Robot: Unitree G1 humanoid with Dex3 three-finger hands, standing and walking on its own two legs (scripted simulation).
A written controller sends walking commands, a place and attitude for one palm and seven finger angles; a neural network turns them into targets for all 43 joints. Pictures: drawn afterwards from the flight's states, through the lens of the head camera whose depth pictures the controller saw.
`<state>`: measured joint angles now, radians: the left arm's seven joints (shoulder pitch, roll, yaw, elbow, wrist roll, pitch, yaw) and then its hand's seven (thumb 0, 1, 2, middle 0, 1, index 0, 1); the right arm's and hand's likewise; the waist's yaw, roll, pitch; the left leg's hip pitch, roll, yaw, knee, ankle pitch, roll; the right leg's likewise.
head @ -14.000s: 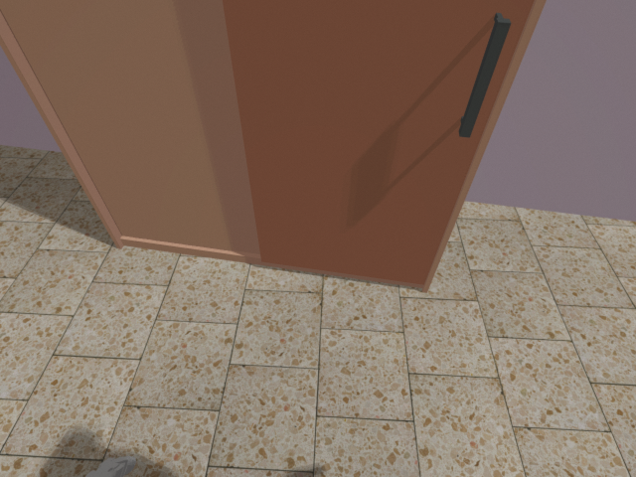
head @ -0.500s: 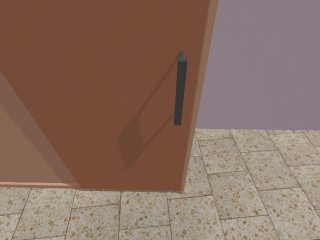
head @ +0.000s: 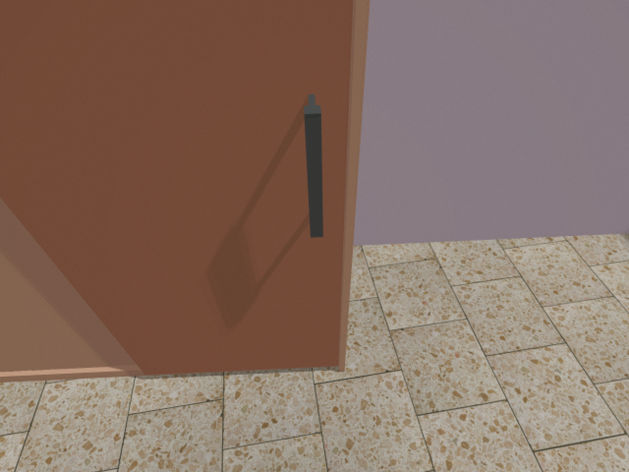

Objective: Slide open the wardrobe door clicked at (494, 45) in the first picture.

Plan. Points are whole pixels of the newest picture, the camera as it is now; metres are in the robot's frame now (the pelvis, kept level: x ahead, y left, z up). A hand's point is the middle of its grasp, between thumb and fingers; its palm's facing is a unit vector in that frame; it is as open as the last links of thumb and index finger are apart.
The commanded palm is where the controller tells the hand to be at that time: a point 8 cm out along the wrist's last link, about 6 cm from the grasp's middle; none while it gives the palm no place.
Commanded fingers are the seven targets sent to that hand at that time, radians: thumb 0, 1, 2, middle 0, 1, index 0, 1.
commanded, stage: come to a stop and stand still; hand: right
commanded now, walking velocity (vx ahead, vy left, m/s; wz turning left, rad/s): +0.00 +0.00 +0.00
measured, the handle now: (314, 171) +0.56 +0.02 +0.09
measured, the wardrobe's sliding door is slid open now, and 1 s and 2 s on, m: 0.00 0.00 0.00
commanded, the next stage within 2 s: look again from close up in 1.06 s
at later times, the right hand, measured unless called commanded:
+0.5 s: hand out of the picture -0.03 -0.27 -0.20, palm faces +0.09 +0.97 -0.21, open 7.3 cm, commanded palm none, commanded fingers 0.00 -0.90 -0.90 0.20 0.30 0.20 0.30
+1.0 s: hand out of the picture -0.06 -0.34 -0.17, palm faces -0.14 +0.98 -0.13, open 7.4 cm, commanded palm none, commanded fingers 0.00 -0.90 -0.90 0.20 0.30 0.20 0.30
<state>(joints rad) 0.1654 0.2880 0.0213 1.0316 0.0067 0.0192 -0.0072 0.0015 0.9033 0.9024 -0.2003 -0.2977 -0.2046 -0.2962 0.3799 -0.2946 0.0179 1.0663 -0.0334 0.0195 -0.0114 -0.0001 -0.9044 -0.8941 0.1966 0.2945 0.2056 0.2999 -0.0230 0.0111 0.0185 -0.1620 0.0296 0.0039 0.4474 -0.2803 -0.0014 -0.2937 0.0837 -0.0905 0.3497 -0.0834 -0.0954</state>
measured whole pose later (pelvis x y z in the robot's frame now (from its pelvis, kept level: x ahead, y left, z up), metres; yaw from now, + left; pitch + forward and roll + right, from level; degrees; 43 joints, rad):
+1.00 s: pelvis -0.13 -0.15 +0.02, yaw +5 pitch +2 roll +5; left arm 0.48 0.10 0.04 1.06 0.04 -0.03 0.05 0.00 0.90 0.90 -0.20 -0.30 -0.21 -0.30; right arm 0.26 -0.26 -0.06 0.96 -0.04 0.07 0.03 0.00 -0.91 -0.89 0.19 0.29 0.20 0.30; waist 0.08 0.03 -0.03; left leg -0.53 0.00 -0.02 1.09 -0.18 -0.03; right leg -0.29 -0.05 -0.02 0.36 -0.14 -0.04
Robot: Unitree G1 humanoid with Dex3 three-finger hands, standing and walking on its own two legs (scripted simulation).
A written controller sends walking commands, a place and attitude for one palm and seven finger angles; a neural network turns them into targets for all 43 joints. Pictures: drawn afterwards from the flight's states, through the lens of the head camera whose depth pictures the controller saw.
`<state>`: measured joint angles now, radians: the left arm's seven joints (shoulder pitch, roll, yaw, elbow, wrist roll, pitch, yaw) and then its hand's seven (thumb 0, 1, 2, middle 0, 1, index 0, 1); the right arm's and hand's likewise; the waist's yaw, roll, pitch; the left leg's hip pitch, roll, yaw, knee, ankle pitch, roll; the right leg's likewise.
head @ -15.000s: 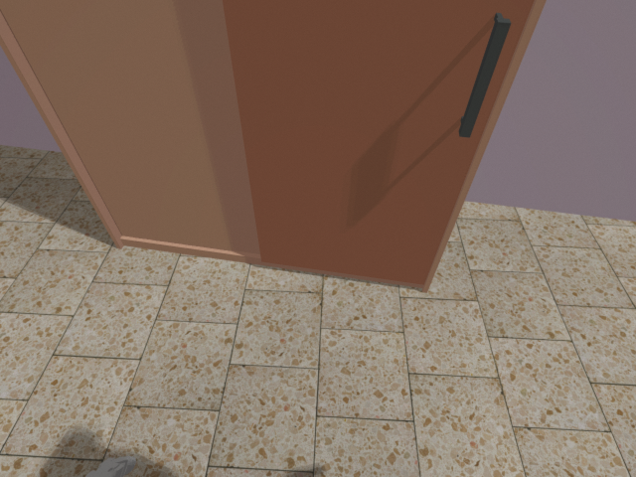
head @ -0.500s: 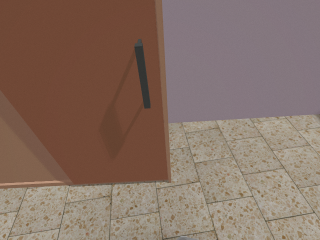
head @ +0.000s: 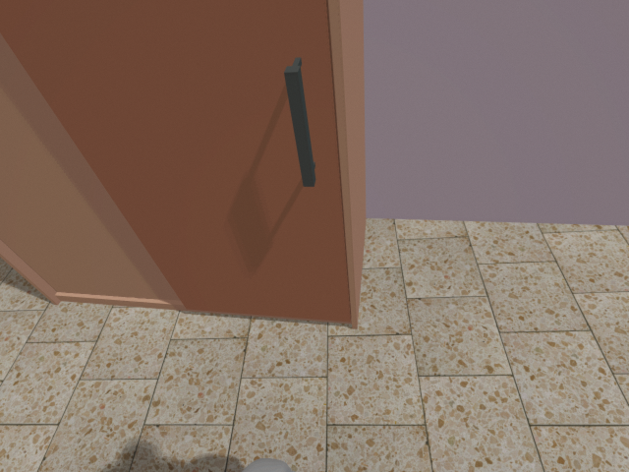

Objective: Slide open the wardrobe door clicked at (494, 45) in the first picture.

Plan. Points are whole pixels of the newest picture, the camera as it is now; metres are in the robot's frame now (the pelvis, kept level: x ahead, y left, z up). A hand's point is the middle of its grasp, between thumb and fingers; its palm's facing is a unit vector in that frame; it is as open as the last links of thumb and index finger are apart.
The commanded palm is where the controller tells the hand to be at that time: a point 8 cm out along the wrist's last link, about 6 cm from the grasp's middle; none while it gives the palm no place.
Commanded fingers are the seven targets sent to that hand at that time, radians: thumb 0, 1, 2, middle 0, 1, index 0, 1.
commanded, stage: come to a stop and stand still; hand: right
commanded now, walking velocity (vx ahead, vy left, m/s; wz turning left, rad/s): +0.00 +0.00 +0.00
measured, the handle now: (303, 126) +0.70 +0.11 +0.07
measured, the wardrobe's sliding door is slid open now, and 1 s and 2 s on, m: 0.00 0.00 0.00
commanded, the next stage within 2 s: look again from close up in 0.06 s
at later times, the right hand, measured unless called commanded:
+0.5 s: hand out of the picture +0.02 -0.10 -0.19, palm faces +0.03 +0.99 -0.15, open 7.3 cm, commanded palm none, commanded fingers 0.00 -0.90 -0.90 0.20 0.30 0.20 0.30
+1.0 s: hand out of the picture +0.04 -0.11 -0.19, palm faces +0.03 +0.98 -0.20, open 7.3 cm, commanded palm none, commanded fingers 0.00 -0.90 -0.90 0.20 0.30 0.20 0.30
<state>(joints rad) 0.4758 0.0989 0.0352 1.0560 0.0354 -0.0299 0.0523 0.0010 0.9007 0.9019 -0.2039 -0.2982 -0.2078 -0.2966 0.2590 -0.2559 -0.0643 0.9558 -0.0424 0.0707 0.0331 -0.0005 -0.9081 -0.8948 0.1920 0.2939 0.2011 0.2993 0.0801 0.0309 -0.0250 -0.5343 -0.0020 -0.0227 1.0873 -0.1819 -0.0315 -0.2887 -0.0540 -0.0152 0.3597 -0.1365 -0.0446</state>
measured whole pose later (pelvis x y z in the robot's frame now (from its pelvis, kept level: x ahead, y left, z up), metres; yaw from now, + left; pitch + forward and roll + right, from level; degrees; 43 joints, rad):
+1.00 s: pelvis +0.04 +0.06 -0.01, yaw +0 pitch -1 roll -1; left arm 0.21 0.16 0.00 1.13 0.01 0.01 0.04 0.00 0.93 0.90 -0.20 -0.30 -0.20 -0.30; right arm 0.28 -0.16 0.00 1.09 -0.01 -0.01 -0.03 0.00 -0.91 -0.89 0.19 0.29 0.20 0.30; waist 0.00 0.01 0.05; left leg -0.06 0.00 0.04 0.39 -0.31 0.02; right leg -0.17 -0.02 -0.03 0.40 -0.21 0.02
